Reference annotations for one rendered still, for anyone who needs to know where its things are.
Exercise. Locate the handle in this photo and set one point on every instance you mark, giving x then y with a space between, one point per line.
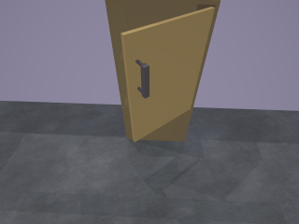
145 79

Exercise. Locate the cupboard door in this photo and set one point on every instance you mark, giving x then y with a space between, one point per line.
174 50

